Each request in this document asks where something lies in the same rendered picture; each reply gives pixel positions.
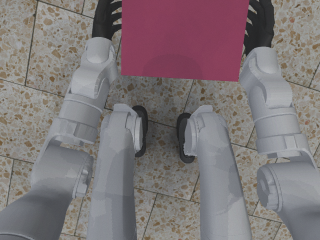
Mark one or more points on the carton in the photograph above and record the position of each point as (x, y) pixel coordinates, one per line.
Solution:
(183, 39)

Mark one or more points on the right robot forearm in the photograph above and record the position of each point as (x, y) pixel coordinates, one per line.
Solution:
(270, 99)

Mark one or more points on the right robot foot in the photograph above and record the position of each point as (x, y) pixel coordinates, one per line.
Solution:
(180, 130)

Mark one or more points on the robot right hand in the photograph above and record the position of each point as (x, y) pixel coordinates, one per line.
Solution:
(260, 32)

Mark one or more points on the right robot thigh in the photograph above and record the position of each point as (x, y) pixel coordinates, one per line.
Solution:
(223, 210)

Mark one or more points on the robot right upper arm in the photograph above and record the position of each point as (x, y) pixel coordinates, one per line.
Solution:
(292, 190)

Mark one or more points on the robot left hand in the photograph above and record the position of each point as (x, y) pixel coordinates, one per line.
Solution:
(104, 19)

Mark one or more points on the left robot forearm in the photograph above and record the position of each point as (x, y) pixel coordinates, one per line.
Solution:
(85, 98)

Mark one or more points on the robot left upper arm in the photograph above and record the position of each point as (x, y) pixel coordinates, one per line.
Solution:
(62, 174)

